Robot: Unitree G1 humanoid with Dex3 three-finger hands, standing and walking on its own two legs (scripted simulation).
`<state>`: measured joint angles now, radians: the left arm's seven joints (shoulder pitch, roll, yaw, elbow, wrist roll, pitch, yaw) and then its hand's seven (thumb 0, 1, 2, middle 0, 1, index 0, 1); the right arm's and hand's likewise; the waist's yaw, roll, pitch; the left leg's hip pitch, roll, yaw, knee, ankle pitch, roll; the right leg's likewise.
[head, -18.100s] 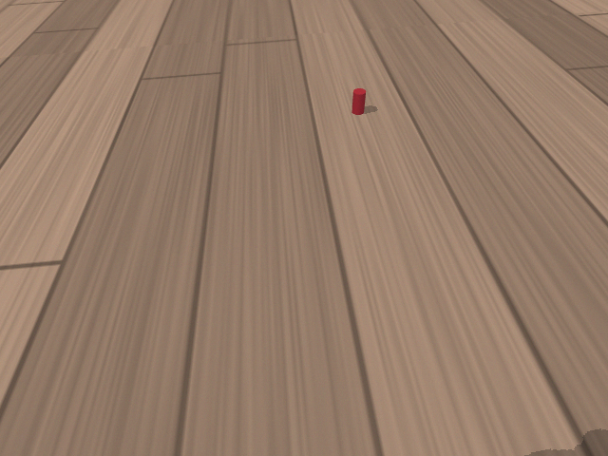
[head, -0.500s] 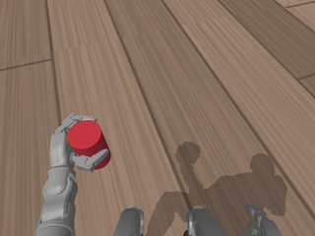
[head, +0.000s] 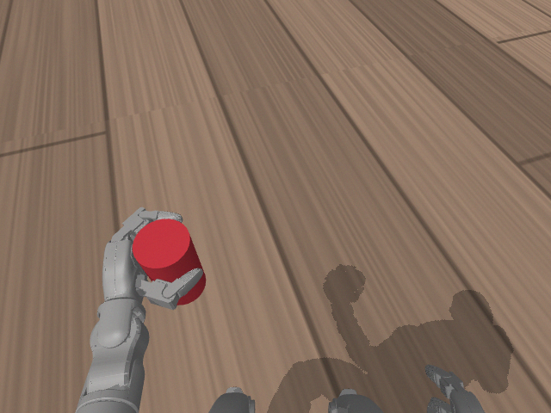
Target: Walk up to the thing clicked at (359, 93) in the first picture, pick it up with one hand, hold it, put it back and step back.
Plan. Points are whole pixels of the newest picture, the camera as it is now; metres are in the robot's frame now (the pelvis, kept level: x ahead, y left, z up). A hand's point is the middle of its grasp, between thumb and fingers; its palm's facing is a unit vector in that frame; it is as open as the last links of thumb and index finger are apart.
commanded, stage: lift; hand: left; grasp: from the side
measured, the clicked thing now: (173, 264) +0.34 +0.18 +0.01
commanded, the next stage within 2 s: hold in 0.36 s
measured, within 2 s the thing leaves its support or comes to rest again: neither
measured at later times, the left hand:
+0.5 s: hand (169, 248) +0.34 +0.17 +0.05, palm faces +0.14 -0.99 -0.01, open 10.2 cm
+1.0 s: hand (168, 246) +0.33 +0.17 +0.07, palm faces +0.13 -0.99 -0.01, open 10.2 cm
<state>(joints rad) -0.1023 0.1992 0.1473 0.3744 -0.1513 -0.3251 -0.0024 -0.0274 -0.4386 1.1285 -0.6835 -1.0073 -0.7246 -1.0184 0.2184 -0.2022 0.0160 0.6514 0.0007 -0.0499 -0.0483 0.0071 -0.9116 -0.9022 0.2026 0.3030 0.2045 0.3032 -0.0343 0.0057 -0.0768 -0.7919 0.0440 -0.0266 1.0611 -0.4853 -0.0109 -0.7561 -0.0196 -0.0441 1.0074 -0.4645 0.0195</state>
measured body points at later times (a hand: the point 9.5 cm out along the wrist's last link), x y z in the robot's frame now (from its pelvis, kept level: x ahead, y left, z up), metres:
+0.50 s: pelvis +0.01 +0.00 +0.02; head +0.06 +0.01 +0.47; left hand +0.32 +0.22 +0.06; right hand +0.13 -0.24 -0.09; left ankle +0.02 +0.12 -0.67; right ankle +0.02 -0.14 -0.67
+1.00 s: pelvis +0.00 +0.00 +0.03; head +0.04 +0.01 +0.48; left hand +0.32 +0.22 +0.08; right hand +0.13 -0.24 -0.08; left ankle +0.02 +0.12 -0.67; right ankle +0.02 -0.14 -0.67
